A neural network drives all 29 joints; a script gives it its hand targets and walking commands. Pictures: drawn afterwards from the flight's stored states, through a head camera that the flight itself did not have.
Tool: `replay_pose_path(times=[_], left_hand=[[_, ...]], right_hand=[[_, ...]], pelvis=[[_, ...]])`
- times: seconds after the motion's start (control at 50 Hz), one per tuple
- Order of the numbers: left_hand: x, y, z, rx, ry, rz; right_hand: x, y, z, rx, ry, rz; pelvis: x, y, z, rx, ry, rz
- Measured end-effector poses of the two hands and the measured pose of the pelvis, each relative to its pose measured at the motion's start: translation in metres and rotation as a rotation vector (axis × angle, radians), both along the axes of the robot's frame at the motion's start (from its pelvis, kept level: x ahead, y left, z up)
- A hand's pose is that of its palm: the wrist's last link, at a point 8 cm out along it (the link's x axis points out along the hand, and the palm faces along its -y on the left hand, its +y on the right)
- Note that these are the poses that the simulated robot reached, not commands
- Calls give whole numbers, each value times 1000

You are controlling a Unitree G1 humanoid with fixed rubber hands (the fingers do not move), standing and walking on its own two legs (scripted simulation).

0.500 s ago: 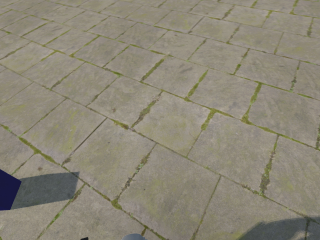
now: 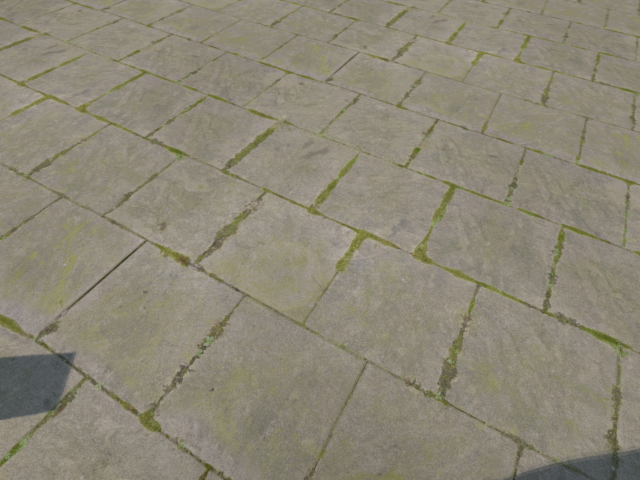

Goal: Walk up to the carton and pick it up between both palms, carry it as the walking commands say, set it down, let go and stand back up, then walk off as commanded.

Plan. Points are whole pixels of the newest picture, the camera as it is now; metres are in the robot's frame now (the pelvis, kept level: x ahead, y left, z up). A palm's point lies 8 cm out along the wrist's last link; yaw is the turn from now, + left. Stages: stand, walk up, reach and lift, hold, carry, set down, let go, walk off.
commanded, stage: stand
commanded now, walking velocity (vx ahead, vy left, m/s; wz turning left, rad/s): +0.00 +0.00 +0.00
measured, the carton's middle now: out of the picture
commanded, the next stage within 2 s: none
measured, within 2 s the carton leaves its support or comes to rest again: neither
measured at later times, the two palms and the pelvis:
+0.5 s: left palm out of the picture +0.02 +0.15 -0.14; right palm out of the picture +0.02 -0.29 -0.14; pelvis +0.01 -0.07 +0.00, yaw +0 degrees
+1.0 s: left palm out of the picture -0.02 +0.14 -0.15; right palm out of the picture -0.02 -0.27 -0.15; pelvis +0.01 -0.07 +0.00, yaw +0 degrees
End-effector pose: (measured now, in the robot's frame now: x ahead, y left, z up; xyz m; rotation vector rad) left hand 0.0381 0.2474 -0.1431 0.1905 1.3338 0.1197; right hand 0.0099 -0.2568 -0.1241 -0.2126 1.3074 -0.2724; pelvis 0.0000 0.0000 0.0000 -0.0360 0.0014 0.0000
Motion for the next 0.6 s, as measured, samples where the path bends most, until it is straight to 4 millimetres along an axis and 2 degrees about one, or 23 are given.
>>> replay_pose_path(times=[0.08, 0.18, 0.32, 0.4, 0.6], left_hand=[[18, -24, 5, 64, -60, -11], [18, -56, 19, 77, -85, -8], [11, -84, 10, 30, -86, 23], [3, -90, 0, -7, -69, 52], [-33, -93, -1, -21, 29, 74]], right_hand=[[-4, -31, -21, 44, 24, -11], [3, -44, -25, 94, 48, 2], [15, -44, -25, 111, 34, 26], [13, -39, -21, 103, 31, 37], [-4, -28, -18, 126, 70, 26]], pelvis=[[3, -31, -9, 21, -1, 1], [6, -52, -1, 40, 0, 10], [7, -65, -1, 34, -5, 13], [8, -67, -2, 28, -20, 10], [8, -67, 3, 39, -28, 3]])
